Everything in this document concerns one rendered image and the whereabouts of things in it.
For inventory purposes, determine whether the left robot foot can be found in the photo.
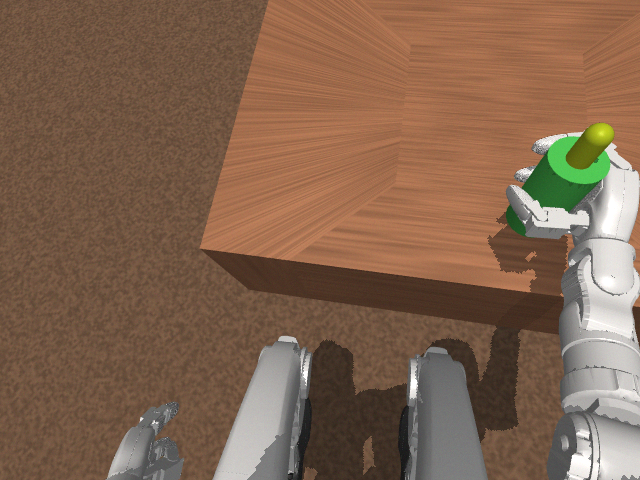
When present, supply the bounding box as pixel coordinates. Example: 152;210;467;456
288;398;312;480

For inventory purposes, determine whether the left robot hand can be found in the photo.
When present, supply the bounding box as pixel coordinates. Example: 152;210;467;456
107;402;184;480

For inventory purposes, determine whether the right robot hand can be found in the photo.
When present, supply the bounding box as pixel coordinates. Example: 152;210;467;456
506;131;640;246

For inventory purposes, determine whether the right robot arm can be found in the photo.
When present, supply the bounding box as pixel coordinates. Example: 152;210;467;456
546;237;640;480

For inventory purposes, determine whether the bottle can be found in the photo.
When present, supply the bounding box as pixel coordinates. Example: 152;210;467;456
506;123;614;238

